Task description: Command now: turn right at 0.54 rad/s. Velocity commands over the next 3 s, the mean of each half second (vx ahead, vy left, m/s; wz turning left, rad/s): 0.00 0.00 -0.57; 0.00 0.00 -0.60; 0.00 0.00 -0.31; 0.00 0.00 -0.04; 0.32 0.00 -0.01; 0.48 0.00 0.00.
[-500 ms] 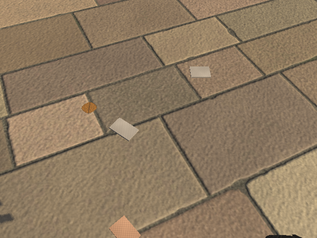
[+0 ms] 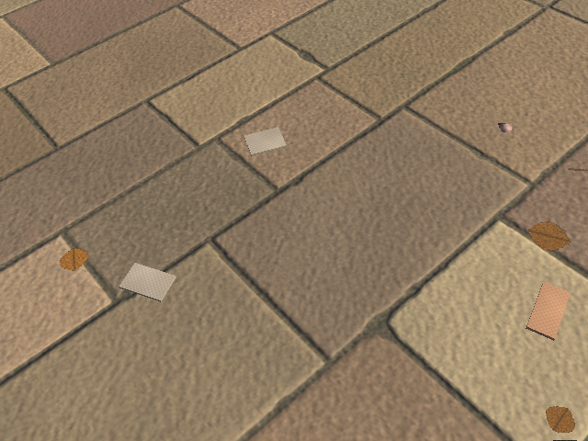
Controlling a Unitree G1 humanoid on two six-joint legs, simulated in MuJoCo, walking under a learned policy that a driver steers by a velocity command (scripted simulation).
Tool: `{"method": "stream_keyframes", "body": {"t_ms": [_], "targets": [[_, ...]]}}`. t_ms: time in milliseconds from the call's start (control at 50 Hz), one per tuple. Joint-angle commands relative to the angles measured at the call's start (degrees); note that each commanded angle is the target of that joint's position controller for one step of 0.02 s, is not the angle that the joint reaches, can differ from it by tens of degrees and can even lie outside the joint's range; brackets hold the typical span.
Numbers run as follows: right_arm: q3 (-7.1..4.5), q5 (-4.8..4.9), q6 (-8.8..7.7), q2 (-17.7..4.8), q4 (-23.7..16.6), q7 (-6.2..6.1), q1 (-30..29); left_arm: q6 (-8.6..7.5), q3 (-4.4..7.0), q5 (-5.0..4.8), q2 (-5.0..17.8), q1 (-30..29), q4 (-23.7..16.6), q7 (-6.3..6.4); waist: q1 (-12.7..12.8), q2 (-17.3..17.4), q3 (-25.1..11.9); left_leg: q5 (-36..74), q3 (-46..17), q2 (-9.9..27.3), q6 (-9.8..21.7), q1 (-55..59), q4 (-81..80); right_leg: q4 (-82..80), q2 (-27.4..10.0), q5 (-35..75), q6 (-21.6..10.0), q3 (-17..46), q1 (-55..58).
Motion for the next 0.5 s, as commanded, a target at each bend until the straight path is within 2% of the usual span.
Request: {"method": "stream_keyframes", "body": {"t_ms": [20, 100, 140, 160, 180, 200, 220, 240, 260, 280, 320, 340, 360, 420, 440, 500], "targets": [[-0.45, 0.44, -1.51, -3.5, -4.5, 0.64, -3.0, 0.04, 3.16, -0.01, 10.4, -0.8, -4.7, 0.18, 0.6, -10.1, -6.9, -0.6, -0.4, -0.7, 0.1, -0.8, -6.9, -4.9, -13.0, 18.6, -10.2, 16.7, 9.7], [-0.78, 0.75, -2.65, -4.4, -4.0, 1.72, -0.3, 0.59, 3.36, -0.70, 10.1, -3.2, -6.2, -0.31, -0.3, -11.0, -7.2, 0.7, -0.4, -1.6, 1.4, 5.7, -17.5, -3.1, -11.8, 21.1, -9.4, 21.2, 8.9], [-1.29, 0.56, -3.21, -5.1, -2.7, 2.19, 3.6, 0.94, 3.22, -1.48, 9.3, -5.3, -7.2, -0.06, -2.7, -9.9, -7.5, 11.6, 0.3, -0.4, 3.1, 14.5, -30.1, -0.3, -8.6, 15.2, -6.1, 20.6, 5.4], [-2.08, -0.20, -3.10, -7.9, -2.6, 1.99, 5.4, 0.96, 2.67, -0.87, 7.2, -4.0, -7.7, 0.02, -2.2, -5.4, -9.2, 15.8, -4.9, 7.1, 5.9, 22.3, -31.0, 5.1, -5.7, 3.8, -3.3, 17.6, -1.0], [-2.83, -1.38, -2.44, -12.5, -3.4, 1.57, 3.9, 0.55, 1.98, -0.30, 4.3, -0.8, -8.3, -0.30, 1.3, 11.0, -8.0, 29.3, -18.3, 19.3, 13.2, 27.0, -31.4, 17.1, 4.0, -18.2, 0.5, 6.5, -13.2], [-2.58, -2.95, -2.66, -10.9, -3.9, 1.89, 4.2, -0.16, 3.41, 0.13, 8.8, -1.1, -8.5, -0.44, -0.1, 14.4, -6.8, 33.4, -26.1, 26.7, 21.1, 22.8, -32.8, 30.7, 3.3, -26.5, 3.6, 3.3, -18.3], [-1.66, -2.50, -2.91, -8.1, -4.9, 1.68, 1.6, -0.19, 4.59, -0.08, 12.1, -0.3, -7.4, -0.66, 0.7, 9.2, -5.6, 30.9, -21.4, 24.7, 21.2, 20.8, -32.6, 38.7, 0.7, -22.5, 4.9, 3.7, -18.3], [-1.16, -1.82, -2.82, -6.1, -5.3, 1.45, -1.1, 0.29, 4.95, -0.30, 12.0, 0.4, -6.1, -0.71, 1.6, 6.9, -4.5, 27.3, -15.1, 20.4, 18.3, 19.4, -32.0, 41.6, 0.0, -18.6, 5.9, 2.7, -18.3], [-0.80, -1.05, -2.68, -5.2, -5.7, 1.23, -2.2, 0.93, 4.80, -0.26, 10.9, 0.8, -5.3, -0.58, 1.5, 6.2, -3.8, 24.8, -11.0, 17.5, 16.5, 19.4, -31.7, 43.8, -0.3, -15.3, 6.8, 2.0, -19.0], [-0.54, -0.67, -2.49, -5.0, -5.6, 0.96, -2.0, 1.34, 4.36, -0.32, 9.4, 0.4, -5.6, -0.76, 0.8, 6.5, -3.1, 26.5, -8.4, 16.5, 16.6, 19.2, -31.6, 45.6, -0.6, -13.0, 7.7, 1.2, -20.0], [-0.53, -1.15, -1.91, -5.6, -5.1, 0.36, 0.2, 1.33, 3.41, -0.85, 6.9, -2.3, -7.2, -1.12, -0.9, 7.8, -2.7, 27.8, -4.1, 15.0, 17.1, 20.2, -32.2, 42.0, -1.4, -10.2, 8.7, -2.1, -20.6], [-0.66, -1.38, -1.64, -6.1, -4.7, 0.08, 1.9, 1.23, 3.00, -0.97, 6.2, -4.1, -8.2, -1.19, -2.1, 8.4, -3.2, 28.5, -3.6, 15.5, 17.6, 22.5, -32.2, 39.1, -2.1, -9.8, 9.2, -2.8, -21.4], [-0.87, -1.46, -1.41, -6.7, -4.4, -0.11, 3.2, 1.16, 2.68, -0.86, 5.7, -5.4, -8.9, -1.29, -3.1, 8.7, -3.9, 29.3, -3.5, 16.4, 18.1, 24.5, -32.1, 36.2, -2.8, -10.0, 9.5, -3.3, -21.5], [-1.65, -1.09, -0.91, -9.2, -4.3, 0.13, 3.3, 1.06, 1.77, -0.30, 4.5, -6.4, -10.2, -2.04, -3.8, 9.4, -5.6, 30.2, -0.9, 18.0, 18.4, 24.4, -31.5, 27.2, -4.8, -11.1, 9.0, -5.5, -15.9], [-1.82, -0.91, -0.80, -9.8, -4.4, 0.34, 2.9, 1.04, 1.60, -0.31, 4.4, -6.2, -10.4, -2.29, -3.7, 9.7, -5.7, 30.7, 0.2, 18.3, 18.3, 23.0, -31.4, 24.4, -4.9, -11.2, 8.4, -6.7, -13.1], [-2.14, -0.02, -0.79, -10.9, -4.1, 1.00, 2.9, 1.40, 2.04, -0.54, 5.6, -4.6, -10.6, -2.97, -3.2, 10.5, -5.8, 30.2, 1.4, 19.5, 17.5, 21.7, -30.0, 16.9, -4.4, -9.6, 6.6, -9.0, -7.7]]}}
